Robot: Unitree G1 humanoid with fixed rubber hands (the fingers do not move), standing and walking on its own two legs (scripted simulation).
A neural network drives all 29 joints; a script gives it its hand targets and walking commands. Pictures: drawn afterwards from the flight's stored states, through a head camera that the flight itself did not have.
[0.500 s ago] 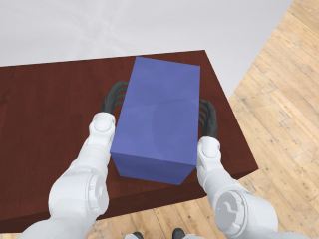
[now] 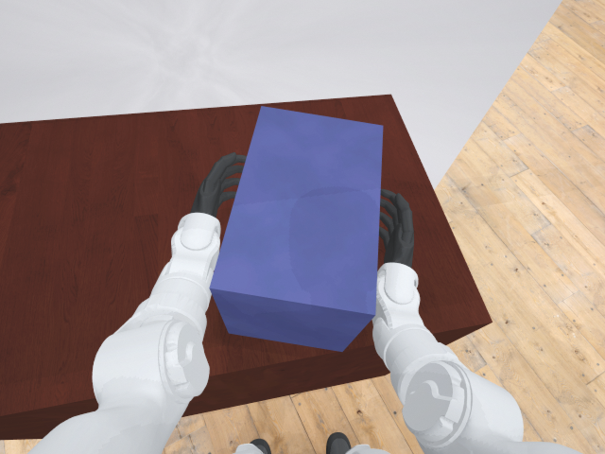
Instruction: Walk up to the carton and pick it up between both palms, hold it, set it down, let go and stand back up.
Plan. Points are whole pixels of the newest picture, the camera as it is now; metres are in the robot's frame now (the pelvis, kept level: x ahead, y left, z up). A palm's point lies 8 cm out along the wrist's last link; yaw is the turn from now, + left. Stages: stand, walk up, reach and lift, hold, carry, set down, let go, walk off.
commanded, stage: reach and lift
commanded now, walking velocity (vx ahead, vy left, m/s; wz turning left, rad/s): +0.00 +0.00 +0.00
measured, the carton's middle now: (303, 233) +0.41 +0.00 -0.02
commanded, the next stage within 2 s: none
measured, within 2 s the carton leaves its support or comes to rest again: leaves its support in 0.82 s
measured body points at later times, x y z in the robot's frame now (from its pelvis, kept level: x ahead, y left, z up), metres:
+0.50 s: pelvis +0.00 +0.00 +0.00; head +0.11 +0.04 +0.44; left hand +0.46 +0.13 +0.01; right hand +0.38 -0.13 +0.00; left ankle +0.01 +0.08 -0.72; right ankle +0.01 -0.14 -0.72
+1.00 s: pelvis -0.01 +0.01 +0.00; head +0.09 +0.06 +0.44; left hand +0.44 +0.13 +0.02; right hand +0.37 -0.13 +0.01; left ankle +0.01 +0.09 -0.72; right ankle +0.01 -0.14 -0.72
